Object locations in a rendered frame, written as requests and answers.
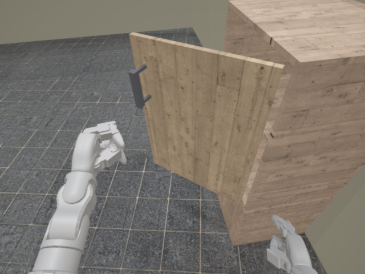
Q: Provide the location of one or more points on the robot left hand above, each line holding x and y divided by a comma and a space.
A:
87, 148

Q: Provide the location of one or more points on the robot right hand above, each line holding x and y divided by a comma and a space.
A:
292, 250

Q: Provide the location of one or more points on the left robot forearm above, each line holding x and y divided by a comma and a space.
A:
66, 234

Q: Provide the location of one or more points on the cupboard door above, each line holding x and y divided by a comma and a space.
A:
207, 112

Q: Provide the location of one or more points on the handle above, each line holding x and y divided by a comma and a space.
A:
136, 87

